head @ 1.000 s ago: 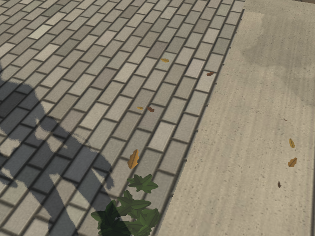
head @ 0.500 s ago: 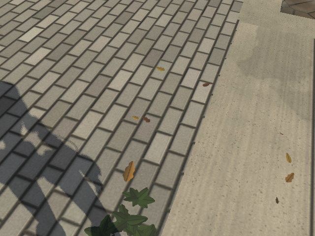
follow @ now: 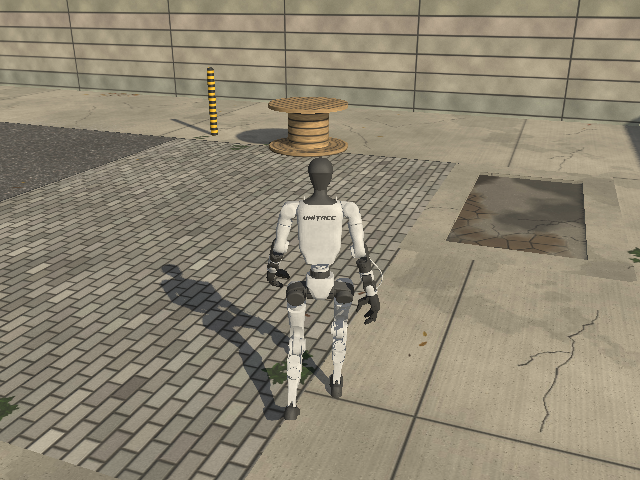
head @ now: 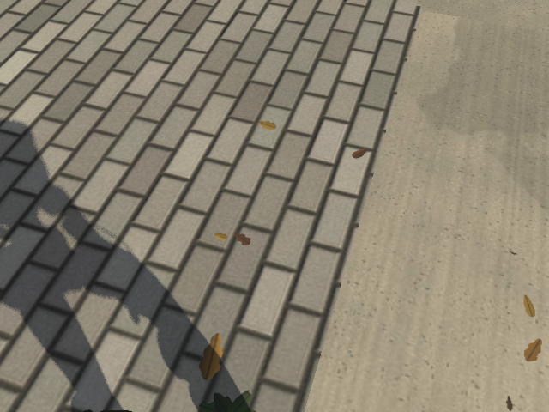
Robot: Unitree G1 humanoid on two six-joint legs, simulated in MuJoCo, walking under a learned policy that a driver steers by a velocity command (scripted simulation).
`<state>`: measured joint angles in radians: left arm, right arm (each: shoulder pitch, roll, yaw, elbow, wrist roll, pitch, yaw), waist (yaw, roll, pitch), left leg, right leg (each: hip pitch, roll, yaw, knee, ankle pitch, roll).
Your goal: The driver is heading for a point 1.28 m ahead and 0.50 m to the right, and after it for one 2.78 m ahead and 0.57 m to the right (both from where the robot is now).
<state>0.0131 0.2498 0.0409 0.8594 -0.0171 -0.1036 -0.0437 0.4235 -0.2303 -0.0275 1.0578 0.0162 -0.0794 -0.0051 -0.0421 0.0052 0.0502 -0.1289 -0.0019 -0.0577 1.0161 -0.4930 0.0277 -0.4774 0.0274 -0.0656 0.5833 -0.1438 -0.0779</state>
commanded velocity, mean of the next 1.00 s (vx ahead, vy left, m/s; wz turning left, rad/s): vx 0.50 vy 0.00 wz -0.40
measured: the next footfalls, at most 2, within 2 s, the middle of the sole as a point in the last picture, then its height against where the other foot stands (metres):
left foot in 0.44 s outside the picture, level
right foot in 0.98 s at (358, 335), level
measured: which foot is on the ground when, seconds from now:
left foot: up 0.00-0.42, down 0.44-1.00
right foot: down 0.00-0.46, up 0.48-0.96, down 0.98-1.00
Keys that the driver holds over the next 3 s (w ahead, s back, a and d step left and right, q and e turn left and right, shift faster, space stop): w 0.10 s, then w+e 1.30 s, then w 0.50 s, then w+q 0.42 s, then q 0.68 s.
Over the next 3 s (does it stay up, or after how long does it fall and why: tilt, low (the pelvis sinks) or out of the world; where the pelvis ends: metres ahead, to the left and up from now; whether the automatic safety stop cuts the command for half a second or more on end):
stays up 1.22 -0.64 0.01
